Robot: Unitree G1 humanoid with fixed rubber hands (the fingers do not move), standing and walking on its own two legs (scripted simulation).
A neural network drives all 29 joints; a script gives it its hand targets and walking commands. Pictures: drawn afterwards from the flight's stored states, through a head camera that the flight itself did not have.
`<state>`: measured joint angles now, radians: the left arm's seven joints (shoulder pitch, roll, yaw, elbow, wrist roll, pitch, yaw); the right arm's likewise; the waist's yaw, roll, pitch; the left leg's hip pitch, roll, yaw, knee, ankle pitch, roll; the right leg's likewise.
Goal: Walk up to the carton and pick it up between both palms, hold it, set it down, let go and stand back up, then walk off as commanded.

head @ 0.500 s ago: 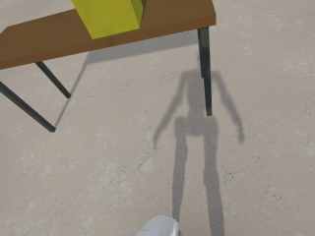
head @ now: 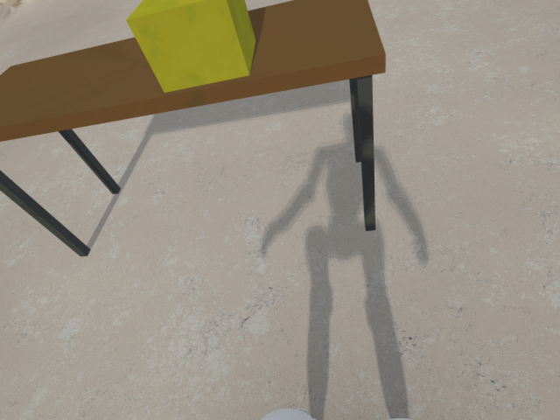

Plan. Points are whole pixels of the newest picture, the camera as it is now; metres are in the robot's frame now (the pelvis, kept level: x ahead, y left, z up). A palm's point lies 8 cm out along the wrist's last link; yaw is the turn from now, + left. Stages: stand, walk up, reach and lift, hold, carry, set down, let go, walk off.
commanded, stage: walk off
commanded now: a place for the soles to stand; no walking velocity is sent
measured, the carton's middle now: (199, 31) +1.07 +0.21 +0.14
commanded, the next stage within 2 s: none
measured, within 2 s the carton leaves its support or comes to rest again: neither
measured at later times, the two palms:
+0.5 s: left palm out of the picture +0.10 +0.50 -0.09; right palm out of the picture +0.13 -0.14 -0.09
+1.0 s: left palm out of the picture +0.17 +0.54 -0.10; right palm (368, 367) +0.21 -0.08 -0.07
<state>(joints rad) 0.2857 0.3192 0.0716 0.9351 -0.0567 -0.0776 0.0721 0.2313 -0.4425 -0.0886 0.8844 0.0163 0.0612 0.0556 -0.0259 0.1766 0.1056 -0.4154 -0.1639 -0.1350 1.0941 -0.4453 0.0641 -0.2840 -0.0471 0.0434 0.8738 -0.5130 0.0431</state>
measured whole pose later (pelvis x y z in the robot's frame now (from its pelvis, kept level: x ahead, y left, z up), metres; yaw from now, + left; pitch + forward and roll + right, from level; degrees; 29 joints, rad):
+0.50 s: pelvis +0.05 +0.17 +0.02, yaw +4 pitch -2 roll -2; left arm 0.22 0.40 0.07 0.93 -0.06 -0.06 0.05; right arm 0.25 -0.40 -0.07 0.85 0.02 -0.01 0.03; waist -0.03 0.04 0.16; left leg -0.28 -0.14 -0.10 0.75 -0.42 0.09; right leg -0.39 0.01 0.05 1.14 -0.52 0.04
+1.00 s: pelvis +0.12 +0.22 +0.02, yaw +4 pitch -2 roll -3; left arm 0.19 0.39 0.07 0.93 -0.06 -0.01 0.05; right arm 0.24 -0.36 -0.04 0.85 0.02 -0.04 -0.05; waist -0.01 -0.01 0.17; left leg -0.33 -0.13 -0.13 0.98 -0.70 -0.06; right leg -0.31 -0.01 0.04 0.65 -0.29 0.00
